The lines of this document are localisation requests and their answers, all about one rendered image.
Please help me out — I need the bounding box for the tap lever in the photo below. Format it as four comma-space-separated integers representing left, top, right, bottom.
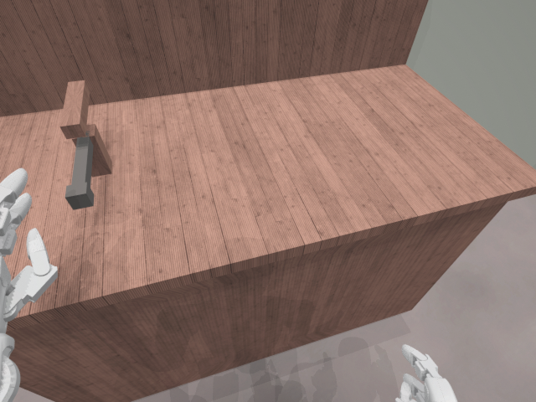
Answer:
65, 132, 94, 210

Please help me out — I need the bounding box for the robot left forearm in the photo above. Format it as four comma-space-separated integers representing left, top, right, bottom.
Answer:
0, 333, 20, 402

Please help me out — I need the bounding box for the left robot hand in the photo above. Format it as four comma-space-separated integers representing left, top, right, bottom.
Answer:
0, 168, 58, 333

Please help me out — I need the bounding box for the right robot hand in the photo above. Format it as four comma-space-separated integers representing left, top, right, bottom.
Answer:
395, 344, 457, 402

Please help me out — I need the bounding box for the counter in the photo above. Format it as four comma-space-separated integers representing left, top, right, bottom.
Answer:
0, 0, 536, 402

